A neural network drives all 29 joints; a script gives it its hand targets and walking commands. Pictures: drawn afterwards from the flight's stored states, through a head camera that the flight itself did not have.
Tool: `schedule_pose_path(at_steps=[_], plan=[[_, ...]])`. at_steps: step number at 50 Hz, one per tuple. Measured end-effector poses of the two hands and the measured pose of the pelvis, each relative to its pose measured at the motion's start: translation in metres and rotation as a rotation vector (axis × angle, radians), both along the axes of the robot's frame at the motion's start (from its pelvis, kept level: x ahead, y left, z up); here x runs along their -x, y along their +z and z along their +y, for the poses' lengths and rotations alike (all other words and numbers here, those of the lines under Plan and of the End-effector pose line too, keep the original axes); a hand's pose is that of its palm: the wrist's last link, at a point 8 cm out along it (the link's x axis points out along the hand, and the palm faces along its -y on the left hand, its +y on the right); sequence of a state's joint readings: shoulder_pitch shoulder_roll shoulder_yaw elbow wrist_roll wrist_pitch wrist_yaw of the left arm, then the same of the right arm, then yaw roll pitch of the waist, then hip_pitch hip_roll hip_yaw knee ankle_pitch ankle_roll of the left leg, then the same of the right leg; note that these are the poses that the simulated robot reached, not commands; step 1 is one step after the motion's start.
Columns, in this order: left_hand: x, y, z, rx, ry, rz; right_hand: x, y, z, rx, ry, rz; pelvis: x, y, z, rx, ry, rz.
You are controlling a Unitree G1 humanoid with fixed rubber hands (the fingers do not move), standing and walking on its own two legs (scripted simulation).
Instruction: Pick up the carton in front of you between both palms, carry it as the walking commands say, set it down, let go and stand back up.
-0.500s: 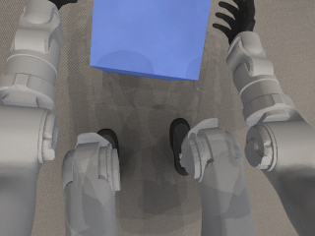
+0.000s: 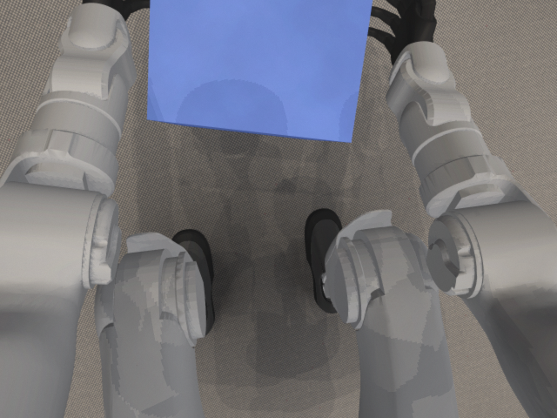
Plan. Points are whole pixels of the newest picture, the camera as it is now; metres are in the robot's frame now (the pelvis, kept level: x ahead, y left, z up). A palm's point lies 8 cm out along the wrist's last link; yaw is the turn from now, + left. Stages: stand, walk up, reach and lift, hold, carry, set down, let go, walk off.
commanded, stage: reach and lift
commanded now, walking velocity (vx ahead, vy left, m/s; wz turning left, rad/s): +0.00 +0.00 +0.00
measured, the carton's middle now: (255, 55) +0.52 +0.00 -0.25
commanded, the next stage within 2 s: none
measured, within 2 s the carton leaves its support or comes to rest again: leaves its support in 0.36 s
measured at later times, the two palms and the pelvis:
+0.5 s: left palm out of the picture +0.55 +0.13 -0.14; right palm (412, 33) +0.51 -0.16 -0.14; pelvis +0.01 +0.01 -0.01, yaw +1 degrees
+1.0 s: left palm out of the picture +0.50 +0.14 +0.06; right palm out of the picture +0.47 -0.15 +0.05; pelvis +0.01 +0.00 +0.12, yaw +2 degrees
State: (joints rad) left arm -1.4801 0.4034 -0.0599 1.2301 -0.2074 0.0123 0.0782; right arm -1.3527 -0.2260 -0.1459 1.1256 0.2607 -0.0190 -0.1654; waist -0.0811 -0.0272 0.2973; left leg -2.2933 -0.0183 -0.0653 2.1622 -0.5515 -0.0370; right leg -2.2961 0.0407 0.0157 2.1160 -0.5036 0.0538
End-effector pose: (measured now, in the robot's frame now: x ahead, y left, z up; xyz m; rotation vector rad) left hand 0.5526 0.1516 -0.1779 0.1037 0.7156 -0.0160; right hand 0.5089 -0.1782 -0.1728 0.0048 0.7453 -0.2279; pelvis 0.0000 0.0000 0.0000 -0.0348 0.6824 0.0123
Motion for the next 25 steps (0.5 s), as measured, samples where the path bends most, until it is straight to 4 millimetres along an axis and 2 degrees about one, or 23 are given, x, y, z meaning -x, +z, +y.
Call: schedule_pose_path(at_steps=[5,18,21,25], plan=[[-0.004,0.004,-0.013,0.014,-0.008,-0.01,-0.005,0.001,0.015,-0.008,0.016,-0.002,0.001,0.002,0.001,0.002,0.001,0.002],[-0.008,0.01,-0.019,0.006,-0.025,0.02,-0.012,0.008,0.017,0.0,0.003,0.026,-0.003,-0.009,0.006,0.007,0.013,-0.015],[-0.008,0.018,-0.021,0.023,-0.016,-0.001,-0.011,0.017,0.015,-0.001,-0.013,0.003,-0.006,-0.012,0.006,0.005,0.015,-0.009],[-0.001,0.039,-0.02,0.049,0.007,-0.033,-0.002,0.034,0.015,-0.038,-0.048,-0.037,-0.006,-0.009,0.005,0.005,0.019,0.004]])
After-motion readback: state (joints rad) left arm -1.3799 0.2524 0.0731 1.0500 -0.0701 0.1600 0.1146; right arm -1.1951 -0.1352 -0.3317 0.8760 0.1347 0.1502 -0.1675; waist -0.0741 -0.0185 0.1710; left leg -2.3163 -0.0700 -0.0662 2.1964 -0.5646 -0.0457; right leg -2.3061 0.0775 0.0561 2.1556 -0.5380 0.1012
